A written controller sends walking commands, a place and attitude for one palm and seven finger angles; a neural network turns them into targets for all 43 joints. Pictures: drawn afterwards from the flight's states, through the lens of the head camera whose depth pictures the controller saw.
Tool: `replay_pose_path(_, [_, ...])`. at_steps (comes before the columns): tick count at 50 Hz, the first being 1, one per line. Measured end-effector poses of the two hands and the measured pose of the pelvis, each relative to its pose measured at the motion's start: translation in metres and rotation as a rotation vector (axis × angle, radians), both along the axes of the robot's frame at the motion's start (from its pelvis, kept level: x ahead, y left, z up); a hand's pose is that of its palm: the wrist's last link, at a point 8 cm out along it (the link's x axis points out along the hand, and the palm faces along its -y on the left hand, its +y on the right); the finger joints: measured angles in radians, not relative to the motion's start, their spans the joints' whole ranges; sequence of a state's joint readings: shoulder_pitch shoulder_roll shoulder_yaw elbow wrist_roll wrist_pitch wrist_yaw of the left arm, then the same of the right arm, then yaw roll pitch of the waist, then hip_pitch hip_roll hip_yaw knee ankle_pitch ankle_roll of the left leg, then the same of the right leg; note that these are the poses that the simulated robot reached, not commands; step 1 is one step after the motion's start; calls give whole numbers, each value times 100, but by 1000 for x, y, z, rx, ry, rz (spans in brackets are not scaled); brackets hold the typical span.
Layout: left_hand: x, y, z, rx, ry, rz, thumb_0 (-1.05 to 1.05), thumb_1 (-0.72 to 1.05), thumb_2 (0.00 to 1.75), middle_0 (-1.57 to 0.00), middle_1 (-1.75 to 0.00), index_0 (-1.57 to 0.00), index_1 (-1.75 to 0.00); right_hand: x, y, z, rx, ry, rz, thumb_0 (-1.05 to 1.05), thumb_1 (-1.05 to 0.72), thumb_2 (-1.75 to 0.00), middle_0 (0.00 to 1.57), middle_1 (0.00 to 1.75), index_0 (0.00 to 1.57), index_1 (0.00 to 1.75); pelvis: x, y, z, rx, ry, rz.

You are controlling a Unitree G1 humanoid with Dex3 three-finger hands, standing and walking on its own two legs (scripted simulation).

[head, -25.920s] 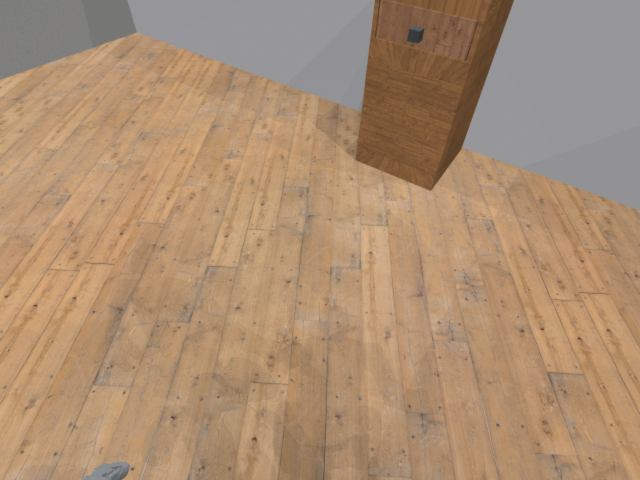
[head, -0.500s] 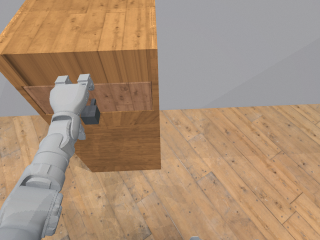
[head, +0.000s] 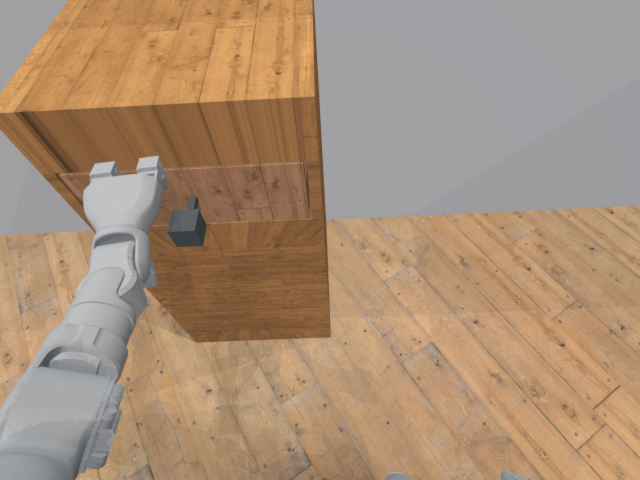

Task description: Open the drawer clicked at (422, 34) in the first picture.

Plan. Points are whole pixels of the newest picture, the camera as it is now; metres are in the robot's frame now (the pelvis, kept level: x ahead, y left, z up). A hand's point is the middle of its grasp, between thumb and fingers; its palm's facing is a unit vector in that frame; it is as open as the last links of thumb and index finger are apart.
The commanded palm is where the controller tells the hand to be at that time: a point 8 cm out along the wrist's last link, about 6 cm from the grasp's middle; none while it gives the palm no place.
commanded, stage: re-aim the fingers above the handle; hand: left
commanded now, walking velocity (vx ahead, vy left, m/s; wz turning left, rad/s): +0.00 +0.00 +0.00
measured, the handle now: (190, 217) +0.51 +0.23 -0.04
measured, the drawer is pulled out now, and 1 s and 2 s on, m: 0.00 0.00 0.00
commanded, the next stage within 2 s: lower the fingers behind the handle in 0.04 s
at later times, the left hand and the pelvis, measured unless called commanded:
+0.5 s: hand (165, 246) +0.43 +0.24 +0.00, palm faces -0.10 +0.07 -0.99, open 13.8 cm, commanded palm +0.42 +0.22 +0.06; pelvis +0.00 +0.00 -0.01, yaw +0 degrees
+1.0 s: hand (187, 238) +0.46 +0.22 -0.02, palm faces +0.00 +0.06 -1.00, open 13.8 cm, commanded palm +0.43 +0.21 +0.02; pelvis -0.01 +0.00 -0.02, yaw +0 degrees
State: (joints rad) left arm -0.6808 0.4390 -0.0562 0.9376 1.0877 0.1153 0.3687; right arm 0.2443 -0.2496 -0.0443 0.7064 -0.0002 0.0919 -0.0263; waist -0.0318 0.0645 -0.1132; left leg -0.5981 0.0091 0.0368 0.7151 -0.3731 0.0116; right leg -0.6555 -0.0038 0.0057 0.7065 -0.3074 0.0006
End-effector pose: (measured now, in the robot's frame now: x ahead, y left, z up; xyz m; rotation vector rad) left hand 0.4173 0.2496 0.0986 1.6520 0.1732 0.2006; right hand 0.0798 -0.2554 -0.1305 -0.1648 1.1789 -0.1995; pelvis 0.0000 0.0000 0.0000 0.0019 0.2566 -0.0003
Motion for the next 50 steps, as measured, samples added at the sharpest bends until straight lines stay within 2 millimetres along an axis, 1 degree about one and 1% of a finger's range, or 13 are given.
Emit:
replay_pose_path(4, [-9,4,-11,-72,160,26,0,-49,30,-31,-120,-31,-119,-8,-2,5,-17,23,-10,1,-91,-90,21,30,20,30,3,-2,5,-2,-19,15])
replay_pose_path(8, [-13,-32,-22,-158,211,-188,0,-49,30,-32,-120,-32,-119,-9,-11,13,-79,23,4,1,-91,-90,21,30,20,30,4,-2,4,-6,-36,34])
replay_pose_path(11, [-11,-60,-22,-179,135,-360,0,-49,30,-32,-120,-32,-119,-8,-18,15,-116,10,2,1,-91,-90,21,30,20,30,2,-2,0,-8,-23,33])
replay_pose_path(13, [-6,-69,-21,-177,49,-408,0,-49,30,-32,-120,-32,-120,-9,-21,13,-124,2,-1,1,-91,-90,21,30,20,30,0,-2,-4,-8,-2,28])
replay_pose_path(16, [3,-65,-20,-152,-81,-355,0,-49,30,-32,-120,-32,-120,-11,-22,5,-111,4,2,1,-91,-90,20,30,20,30,-3,-2,-11,-5,31,16])
replay_pose_path(19, [7,-46,-26,-73,-116,-211,0,-49,30,-32,-120,-32,-120,-15,-18,-5,-69,23,-1,1,-91,-90,20,30,20,30,-6,-1,-15,-2,54,5])
replay_pose_path(22, [5,-26,-37,1,-23,-60,0,-49,30,-31,-120,-31,-119,-22,-9,-12,-17,54,-15,1,-91,-90,20,30,20,30,-5,-1,-13,-1,60,0])
replay_pose_path(25, [1,-18,-46,-23,104,19,0,-48,30,-31,-120,-31,-119,-28,-2,-12,2,81,-32,1,-91,-90,20,30,20,30,-4,-2,-8,-2,47,5])
replay_pose_path(28, [3,-19,-42,-99,152,-5,0,-49,30,-32,-120,-30,-120,-32,0,-6,-23,89,-35,1,-91,-90,21,30,20,30,-1,-3,-5,-4,30,17])
replay_pose_path(32, [11,-34,-34,-124,153,-177,0,-49,30,-32,-120,-30,-120,-34,-6,0,-77,80,-33,1,-91,-90,21,30,20,30,1,-3,-6,-9,30,24])
replay_pose_path(36, [13,-48,-44,-153,105,-280,0,-49,30,-32,-120,-30,-120,-35,-15,0,-102,73,-37,1,-91,-90,21,30,20,30,2,-1,-13,-13,55,14])
replay_pose_path(43, [9,-44,-60,-97,-40,-249,0,-49,30,-32,-126,-31,-120,-36,-18,-13,-86,92,-16,1,-91,-90,20,30,20,30,-3,2,-25,-11,104,6])
replay_pose_path(50, [18,-38,-62,-34,16,-105,0,-49,30,-27,-125,-32,-120,-41,-6,-18,-35,105,-37,1,-91,-90,20,30,20,30,-7,2,-22,-9,103,4])
